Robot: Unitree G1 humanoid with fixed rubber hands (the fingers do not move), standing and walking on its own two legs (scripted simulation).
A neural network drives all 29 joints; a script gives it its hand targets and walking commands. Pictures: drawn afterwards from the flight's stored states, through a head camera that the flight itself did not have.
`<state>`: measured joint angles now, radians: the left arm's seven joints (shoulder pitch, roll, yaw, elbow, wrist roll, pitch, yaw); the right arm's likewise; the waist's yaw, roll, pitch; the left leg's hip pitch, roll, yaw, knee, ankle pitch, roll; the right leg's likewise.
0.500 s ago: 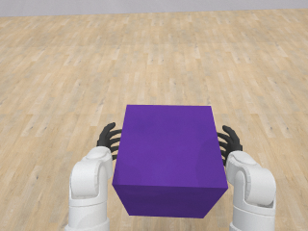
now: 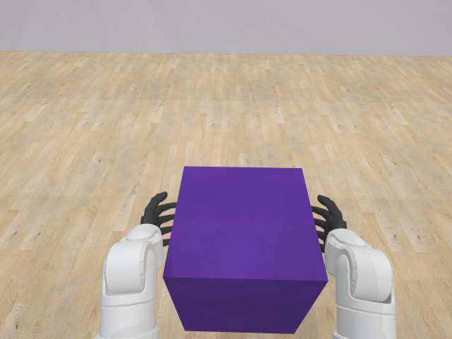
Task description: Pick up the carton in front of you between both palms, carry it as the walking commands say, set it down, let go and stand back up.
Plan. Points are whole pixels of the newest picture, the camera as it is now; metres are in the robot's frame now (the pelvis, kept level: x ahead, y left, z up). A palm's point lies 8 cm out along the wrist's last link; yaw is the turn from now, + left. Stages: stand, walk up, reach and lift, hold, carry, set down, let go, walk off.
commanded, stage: carry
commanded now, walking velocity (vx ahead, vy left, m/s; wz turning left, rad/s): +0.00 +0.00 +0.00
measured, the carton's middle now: (240, 252) +0.27 +0.00 +0.01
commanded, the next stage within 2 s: hold in 1.50 s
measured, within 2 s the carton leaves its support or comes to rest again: neither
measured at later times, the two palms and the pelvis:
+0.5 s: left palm (158, 250) +0.26 +0.15 +0.03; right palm (325, 257) +0.26 -0.15 +0.03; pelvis -0.01 +0.00 +0.00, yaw +0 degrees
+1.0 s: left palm (154, 263) +0.23 +0.15 +0.04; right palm (332, 271) +0.23 -0.15 +0.04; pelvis -0.05 +0.00 +0.00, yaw +0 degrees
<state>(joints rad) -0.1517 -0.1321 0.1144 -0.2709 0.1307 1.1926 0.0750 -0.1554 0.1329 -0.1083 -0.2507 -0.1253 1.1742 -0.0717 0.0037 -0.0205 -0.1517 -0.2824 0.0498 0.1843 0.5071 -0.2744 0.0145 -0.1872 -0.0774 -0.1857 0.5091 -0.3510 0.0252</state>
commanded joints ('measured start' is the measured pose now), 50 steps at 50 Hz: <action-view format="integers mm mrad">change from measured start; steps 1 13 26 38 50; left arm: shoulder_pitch -429 -346 -503 -455 -475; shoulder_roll -897 -796 -804 -856 -865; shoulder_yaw -730 -629 -434 -487 -506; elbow -10 95 407 367 338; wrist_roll -369 -229 -90 -122 -137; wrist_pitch -42 -298 -565 -492 -494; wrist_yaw -261 -249 -250 -265 -266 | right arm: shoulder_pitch -405 -351 -493 -449 -471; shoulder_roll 907 817 814 864 873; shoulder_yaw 708 641 423 477 500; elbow -7 85 394 358 329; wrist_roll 354 234 82 119 135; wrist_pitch -33 -280 -546 -475 -477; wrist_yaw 252 243 241 261 263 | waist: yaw -3 -3 -3 -4 -5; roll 60 14 19 24 23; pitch -228 -243 -168 -170 -175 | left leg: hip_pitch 202 153 116 96 88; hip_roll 139 116 123 125 125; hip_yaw -105 -89 -110 -115 -122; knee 27 49 -33 -54 -68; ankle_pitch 863 654 357 311 266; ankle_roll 14 4 17 17 14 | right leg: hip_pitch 43 96 25 5 -12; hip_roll -72 -95 -98 -98 -96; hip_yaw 59 71 91 102 112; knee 7 16 -64 -79 -92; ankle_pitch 523 638 320 259 204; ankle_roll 15 -3 -23 -31 -36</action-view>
